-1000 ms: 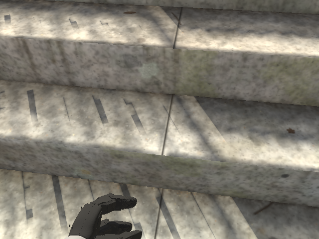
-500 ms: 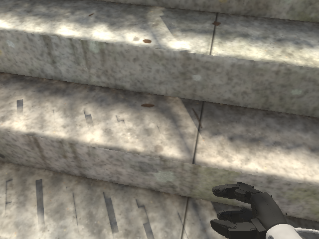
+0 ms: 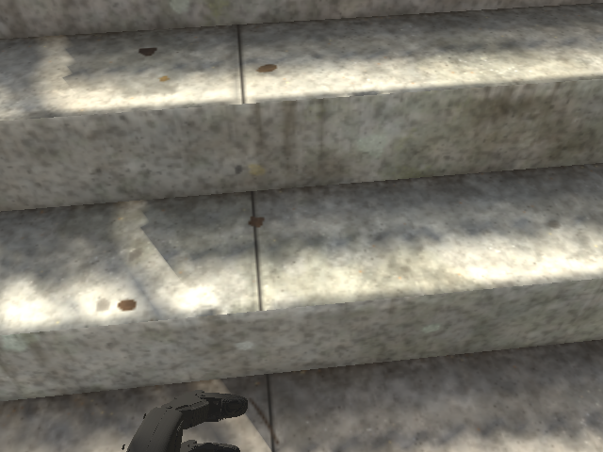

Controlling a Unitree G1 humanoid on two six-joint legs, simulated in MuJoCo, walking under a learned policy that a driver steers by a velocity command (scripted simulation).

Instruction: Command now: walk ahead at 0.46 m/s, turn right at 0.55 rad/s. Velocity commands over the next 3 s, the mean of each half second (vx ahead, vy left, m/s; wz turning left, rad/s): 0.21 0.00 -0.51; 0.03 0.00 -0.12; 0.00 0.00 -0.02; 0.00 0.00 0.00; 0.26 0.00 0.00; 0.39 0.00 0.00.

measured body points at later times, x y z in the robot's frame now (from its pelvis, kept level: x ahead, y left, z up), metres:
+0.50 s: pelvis +0.18 +0.03 +0.16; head +0.17 +0.03 +0.61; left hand +0.22 +0.24 +0.01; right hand +0.38 -0.20 +0.09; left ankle +0.34 +0.13 -0.36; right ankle +0.11 -0.09 -0.58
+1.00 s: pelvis +0.26 +0.07 +0.27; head +0.26 +0.07 +0.72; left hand +0.37 +0.32 +0.14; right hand +0.36 -0.17 +0.16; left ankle +0.34 +0.13 -0.39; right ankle +0.18 -0.05 -0.31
